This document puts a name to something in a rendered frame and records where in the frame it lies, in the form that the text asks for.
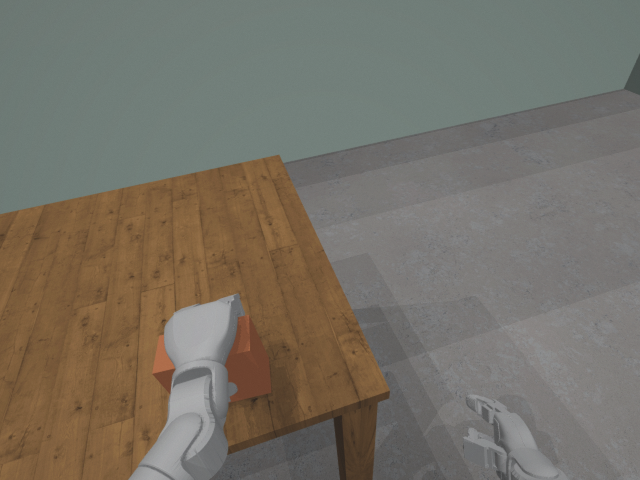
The sponge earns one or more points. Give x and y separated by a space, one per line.
247 363

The table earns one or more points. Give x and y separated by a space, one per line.
88 284

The robot right forearm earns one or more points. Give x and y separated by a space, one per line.
530 464

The robot left forearm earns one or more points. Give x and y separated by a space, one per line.
192 445

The robot left hand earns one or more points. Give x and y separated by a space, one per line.
204 332

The robot right hand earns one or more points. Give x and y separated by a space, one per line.
510 433

